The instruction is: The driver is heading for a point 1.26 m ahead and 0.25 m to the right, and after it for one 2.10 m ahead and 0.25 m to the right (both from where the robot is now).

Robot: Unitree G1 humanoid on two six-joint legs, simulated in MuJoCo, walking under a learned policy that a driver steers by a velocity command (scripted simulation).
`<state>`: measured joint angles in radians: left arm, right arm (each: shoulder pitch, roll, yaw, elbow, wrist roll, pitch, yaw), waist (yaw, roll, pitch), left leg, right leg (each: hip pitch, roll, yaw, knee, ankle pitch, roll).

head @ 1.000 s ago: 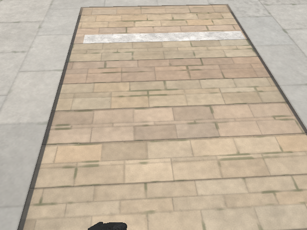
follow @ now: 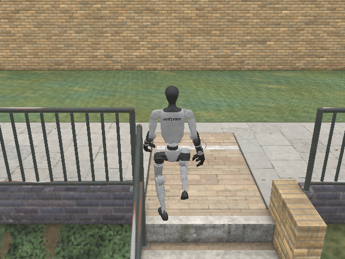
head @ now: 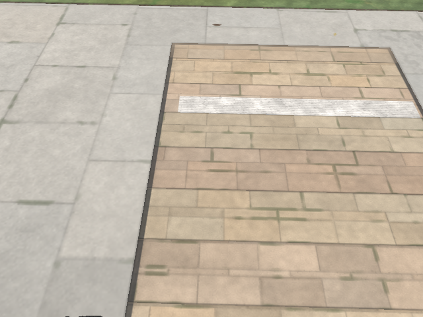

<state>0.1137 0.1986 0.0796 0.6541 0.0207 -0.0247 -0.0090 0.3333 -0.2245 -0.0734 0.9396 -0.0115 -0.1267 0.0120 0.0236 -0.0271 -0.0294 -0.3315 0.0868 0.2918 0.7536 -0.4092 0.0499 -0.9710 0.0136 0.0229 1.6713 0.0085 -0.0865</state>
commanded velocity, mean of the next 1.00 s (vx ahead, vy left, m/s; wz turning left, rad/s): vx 0.50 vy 0.00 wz -0.51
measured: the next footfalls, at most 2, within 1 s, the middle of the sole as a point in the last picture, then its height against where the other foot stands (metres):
right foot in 0.30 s outside the picture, level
left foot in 0.78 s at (211, 271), level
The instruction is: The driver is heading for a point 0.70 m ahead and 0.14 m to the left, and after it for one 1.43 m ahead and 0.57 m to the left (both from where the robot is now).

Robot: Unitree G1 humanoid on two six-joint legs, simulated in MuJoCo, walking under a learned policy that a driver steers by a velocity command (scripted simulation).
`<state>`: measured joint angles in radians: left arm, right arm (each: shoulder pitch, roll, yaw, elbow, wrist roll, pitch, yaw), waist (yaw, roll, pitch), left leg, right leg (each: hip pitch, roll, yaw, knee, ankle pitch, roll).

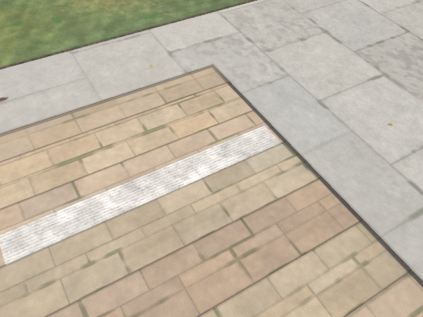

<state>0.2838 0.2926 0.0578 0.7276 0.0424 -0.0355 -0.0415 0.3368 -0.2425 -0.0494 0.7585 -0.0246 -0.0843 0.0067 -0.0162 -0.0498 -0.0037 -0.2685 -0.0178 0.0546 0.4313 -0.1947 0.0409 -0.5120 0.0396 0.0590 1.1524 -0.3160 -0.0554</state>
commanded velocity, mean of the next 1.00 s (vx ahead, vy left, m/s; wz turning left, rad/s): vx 0.49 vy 0.00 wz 0.37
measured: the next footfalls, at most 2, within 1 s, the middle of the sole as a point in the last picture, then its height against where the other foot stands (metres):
right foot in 0.28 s outside the picture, level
left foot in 0.78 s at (149, 313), level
